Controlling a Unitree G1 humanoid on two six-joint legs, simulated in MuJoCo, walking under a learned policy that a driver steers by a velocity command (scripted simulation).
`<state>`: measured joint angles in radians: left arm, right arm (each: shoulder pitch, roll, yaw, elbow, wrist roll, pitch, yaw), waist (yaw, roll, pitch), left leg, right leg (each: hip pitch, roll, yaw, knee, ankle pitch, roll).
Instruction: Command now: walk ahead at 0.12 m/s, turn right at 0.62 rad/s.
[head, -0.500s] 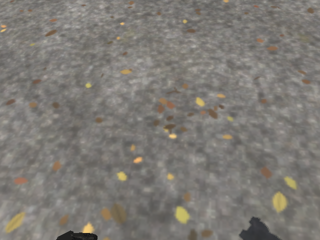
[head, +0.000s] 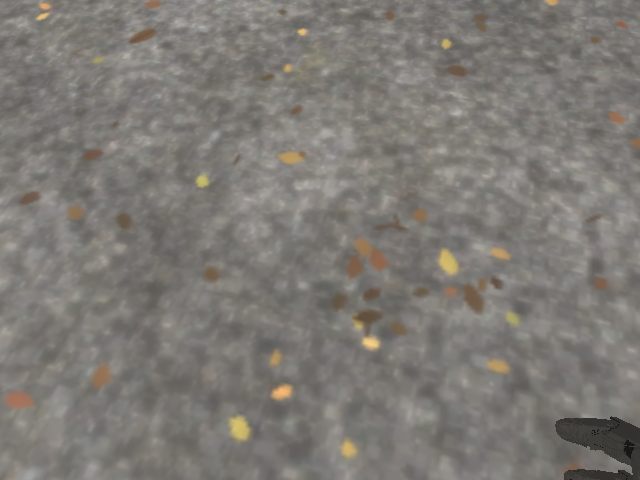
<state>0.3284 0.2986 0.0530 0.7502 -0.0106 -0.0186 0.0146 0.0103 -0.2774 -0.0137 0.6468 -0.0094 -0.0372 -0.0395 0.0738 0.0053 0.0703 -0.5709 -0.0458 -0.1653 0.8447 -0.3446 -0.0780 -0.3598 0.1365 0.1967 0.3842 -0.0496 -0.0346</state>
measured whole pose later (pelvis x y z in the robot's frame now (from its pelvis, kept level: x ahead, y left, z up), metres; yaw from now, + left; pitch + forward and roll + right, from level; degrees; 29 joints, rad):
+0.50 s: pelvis +0.06 +0.01 +0.00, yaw -24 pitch +2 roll +0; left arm 0.17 0.31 0.06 0.59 -0.01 0.05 0.01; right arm 0.16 -0.28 -0.06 0.71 0.00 0.01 -0.02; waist -0.04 -0.01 0.06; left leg -0.27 0.06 0.10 0.44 -0.20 0.01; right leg -0.43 -0.05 0.03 0.79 -0.37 0.09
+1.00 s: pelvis +0.06 +0.02 -0.02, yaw -3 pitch +2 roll -2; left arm 0.09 0.30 0.09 0.71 0.00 0.02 0.01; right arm 0.22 -0.31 -0.10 0.60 0.01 0.07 0.01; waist -0.02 -0.04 0.05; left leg -0.37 0.03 0.07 0.67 -0.35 0.04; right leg -0.32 -0.15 -0.21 0.78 -0.44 0.06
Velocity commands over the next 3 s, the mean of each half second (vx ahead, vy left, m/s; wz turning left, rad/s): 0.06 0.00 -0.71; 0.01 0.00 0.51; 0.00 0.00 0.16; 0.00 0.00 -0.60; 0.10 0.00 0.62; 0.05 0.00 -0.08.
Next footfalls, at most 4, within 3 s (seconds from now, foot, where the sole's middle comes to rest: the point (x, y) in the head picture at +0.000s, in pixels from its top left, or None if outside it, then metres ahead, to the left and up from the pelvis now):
0.14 left None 0.17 0.12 -0.77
0.54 right None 0.05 -0.14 -0.77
0.96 left None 0.11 0.11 -0.77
1.58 right None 0.09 -0.11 -0.77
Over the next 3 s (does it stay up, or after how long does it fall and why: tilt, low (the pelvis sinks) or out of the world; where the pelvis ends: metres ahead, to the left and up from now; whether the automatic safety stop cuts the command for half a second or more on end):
stays up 0.22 -0.01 0.00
